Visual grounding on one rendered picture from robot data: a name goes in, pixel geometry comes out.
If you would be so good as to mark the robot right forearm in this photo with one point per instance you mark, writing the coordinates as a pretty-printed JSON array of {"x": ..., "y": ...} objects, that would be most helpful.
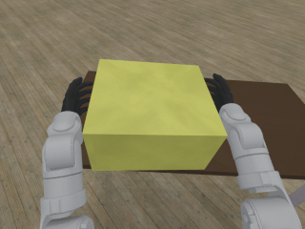
[{"x": 256, "y": 172}]

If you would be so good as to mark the right robot upper arm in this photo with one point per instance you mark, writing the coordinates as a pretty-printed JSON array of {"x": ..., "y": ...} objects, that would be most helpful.
[{"x": 268, "y": 213}]

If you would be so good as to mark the left robot hand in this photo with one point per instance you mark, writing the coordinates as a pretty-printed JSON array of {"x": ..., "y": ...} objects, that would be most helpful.
[{"x": 72, "y": 101}]

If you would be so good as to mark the right robot hand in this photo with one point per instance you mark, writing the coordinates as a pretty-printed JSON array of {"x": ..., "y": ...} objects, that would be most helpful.
[{"x": 222, "y": 90}]

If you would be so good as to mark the table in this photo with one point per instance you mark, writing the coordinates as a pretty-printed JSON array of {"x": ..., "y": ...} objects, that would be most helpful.
[{"x": 274, "y": 107}]

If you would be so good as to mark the left robot upper arm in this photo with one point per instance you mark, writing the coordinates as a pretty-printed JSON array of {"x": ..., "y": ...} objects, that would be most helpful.
[{"x": 77, "y": 222}]

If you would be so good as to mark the robot left forearm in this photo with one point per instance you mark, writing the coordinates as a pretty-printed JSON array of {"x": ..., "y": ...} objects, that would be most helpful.
[{"x": 62, "y": 168}]

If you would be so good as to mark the carton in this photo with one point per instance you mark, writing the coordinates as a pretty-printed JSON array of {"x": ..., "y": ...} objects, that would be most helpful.
[{"x": 148, "y": 116}]

